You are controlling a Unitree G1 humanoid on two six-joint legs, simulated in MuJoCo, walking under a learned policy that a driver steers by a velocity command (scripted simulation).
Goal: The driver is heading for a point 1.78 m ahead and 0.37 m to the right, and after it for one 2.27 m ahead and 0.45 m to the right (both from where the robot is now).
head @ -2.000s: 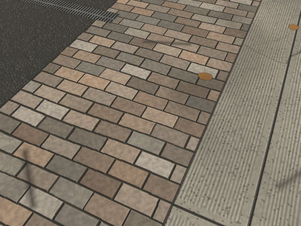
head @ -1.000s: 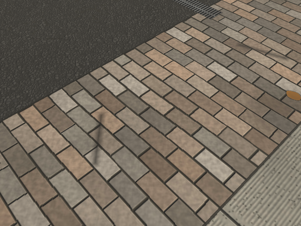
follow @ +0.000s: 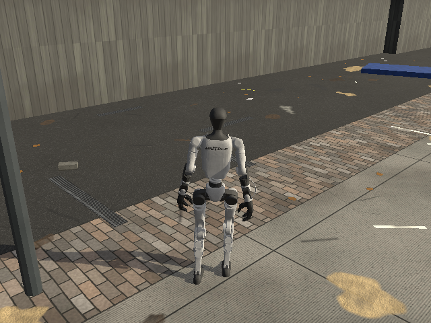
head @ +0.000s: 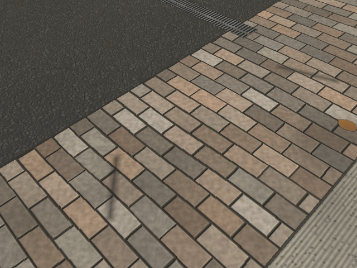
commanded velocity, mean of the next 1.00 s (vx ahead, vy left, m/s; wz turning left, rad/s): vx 0.46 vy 0.00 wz -0.18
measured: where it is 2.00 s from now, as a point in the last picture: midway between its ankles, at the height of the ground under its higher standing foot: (239, 157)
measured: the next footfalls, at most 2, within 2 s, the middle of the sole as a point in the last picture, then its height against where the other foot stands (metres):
left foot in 0.46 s outside the picture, level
right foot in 1.00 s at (223, 237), level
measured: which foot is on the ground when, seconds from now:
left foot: down 0.00-0.00, up 0.02-0.44, down 0.46-0.98, up 1.00-1.00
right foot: down 0.00-0.48, up 0.50-0.98, down 1.00-1.00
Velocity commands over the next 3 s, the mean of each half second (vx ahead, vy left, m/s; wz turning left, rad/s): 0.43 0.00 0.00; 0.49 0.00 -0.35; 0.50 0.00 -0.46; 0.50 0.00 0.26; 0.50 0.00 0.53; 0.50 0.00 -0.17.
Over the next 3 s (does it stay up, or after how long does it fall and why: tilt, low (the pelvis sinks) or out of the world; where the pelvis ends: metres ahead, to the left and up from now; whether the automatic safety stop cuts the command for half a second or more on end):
stays up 1.52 -0.24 0.00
